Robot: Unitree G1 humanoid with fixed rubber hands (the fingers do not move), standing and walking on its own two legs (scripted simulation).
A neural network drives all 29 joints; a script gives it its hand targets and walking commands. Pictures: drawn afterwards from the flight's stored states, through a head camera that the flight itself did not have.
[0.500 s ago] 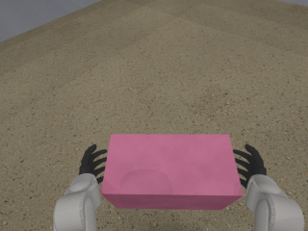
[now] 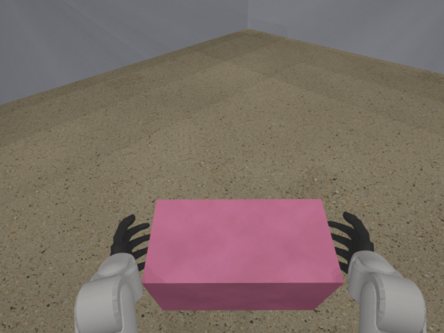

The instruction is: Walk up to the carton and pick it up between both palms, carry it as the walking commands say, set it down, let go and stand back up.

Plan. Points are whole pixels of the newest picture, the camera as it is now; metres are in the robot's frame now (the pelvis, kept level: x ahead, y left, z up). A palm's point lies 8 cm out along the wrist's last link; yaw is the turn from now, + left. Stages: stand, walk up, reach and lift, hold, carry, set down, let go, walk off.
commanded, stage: carry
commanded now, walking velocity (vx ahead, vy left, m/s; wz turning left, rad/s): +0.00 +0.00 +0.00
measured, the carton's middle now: (238, 257) +0.27 +0.01 +0.02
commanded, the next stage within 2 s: hold in 1.52 s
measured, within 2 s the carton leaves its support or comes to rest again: neither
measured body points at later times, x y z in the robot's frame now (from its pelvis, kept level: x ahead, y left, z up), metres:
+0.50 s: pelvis -0.01 +0.00 +0.00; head -0.03 +0.00 +0.45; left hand +0.23 +0.19 +0.07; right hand +0.23 -0.18 +0.07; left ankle +0.00 +0.10 -0.73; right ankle +0.04 -0.12 -0.73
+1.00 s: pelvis -0.02 +0.01 +0.00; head -0.01 +0.01 +0.45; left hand +0.26 +0.20 +0.01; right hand +0.25 -0.18 +0.01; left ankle +0.00 +0.10 -0.73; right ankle +0.04 -0.12 -0.73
